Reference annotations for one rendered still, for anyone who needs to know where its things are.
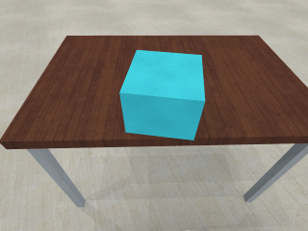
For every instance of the table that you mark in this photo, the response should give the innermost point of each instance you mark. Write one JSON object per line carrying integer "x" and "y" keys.
{"x": 251, "y": 97}

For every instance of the carton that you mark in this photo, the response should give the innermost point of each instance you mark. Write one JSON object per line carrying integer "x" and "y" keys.
{"x": 163, "y": 94}

